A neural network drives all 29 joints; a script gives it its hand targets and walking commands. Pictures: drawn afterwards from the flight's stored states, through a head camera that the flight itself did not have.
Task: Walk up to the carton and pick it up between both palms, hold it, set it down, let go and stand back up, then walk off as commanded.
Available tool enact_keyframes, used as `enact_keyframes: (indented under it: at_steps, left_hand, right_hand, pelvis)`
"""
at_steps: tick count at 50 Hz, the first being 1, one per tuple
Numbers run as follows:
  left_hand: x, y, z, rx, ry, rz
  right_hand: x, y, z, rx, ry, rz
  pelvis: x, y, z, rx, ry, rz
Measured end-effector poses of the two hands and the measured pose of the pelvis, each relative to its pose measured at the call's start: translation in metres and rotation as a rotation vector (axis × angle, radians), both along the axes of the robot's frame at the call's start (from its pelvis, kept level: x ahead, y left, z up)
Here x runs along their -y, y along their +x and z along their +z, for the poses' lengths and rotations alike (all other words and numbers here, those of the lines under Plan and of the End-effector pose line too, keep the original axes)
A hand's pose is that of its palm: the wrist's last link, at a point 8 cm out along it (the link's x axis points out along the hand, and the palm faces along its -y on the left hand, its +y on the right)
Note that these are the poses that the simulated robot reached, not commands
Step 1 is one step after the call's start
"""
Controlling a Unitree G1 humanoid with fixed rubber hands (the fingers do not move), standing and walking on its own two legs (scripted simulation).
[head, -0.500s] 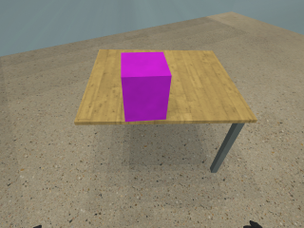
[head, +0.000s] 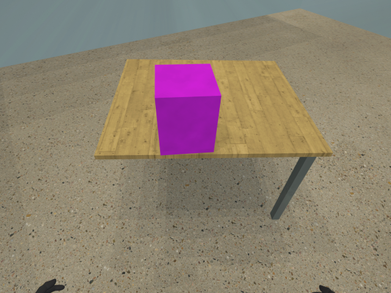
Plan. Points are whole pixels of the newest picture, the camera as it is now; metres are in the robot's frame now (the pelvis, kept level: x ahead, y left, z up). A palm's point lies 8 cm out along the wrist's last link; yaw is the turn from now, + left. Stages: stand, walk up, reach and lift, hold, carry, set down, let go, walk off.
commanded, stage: stand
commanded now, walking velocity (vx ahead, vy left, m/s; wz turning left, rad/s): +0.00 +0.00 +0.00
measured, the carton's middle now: (185, 109) +0.75 +0.01 -0.04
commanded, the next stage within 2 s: none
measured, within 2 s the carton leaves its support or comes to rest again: neither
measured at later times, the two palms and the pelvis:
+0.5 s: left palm out of the picture +0.13 +0.30 -0.07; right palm out of the picture +0.10 -0.30 -0.09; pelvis +0.00 +0.00 +0.00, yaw +0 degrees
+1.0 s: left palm out of the picture +0.13 +0.31 -0.08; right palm out of the picture +0.10 -0.30 -0.09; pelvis +0.00 +0.00 +0.00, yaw +0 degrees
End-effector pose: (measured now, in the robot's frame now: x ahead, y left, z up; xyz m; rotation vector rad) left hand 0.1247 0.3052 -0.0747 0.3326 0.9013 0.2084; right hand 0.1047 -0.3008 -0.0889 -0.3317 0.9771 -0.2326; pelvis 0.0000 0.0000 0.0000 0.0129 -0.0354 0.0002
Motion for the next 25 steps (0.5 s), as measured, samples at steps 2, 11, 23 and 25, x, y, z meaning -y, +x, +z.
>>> enact_keyframes:
  at_steps: [2, 11, 23, 25]
  left_hand:
    - [0.0005, 0.0001, 0.0000, -0.002, 0.001, 0.000]
    - [0.0007, 0.0009, -0.0001, -0.006, 0.002, 0.000]
    - [0.0003, 0.0037, -0.0001, -0.008, 0.002, -0.002]
    - [0.0004, 0.0041, 0.0003, -0.005, 0.002, -0.002]
  right_hand:
    - [0.0005, 0.0005, -0.0005, -0.003, 0.001, 0.000]
    - [0.0013, -0.0020, -0.0031, -0.022, 0.003, -0.006]
    - [0.0013, -0.0015, -0.0048, -0.037, 0.005, -0.008]
    - [0.0014, -0.0017, -0.0047, -0.036, 0.005, -0.009]
  pelvis:
    - [0.0005, 0.0003, 0.0001, 0.000, 0.001, 0.000]
    - [0.0009, 0.0015, 0.0003, -0.002, 0.001, 0.000]
    - [0.0006, 0.0028, 0.0005, -0.005, 0.001, 0.000]
    - [0.0007, 0.0026, 0.0006, -0.005, 0.001, 0.000]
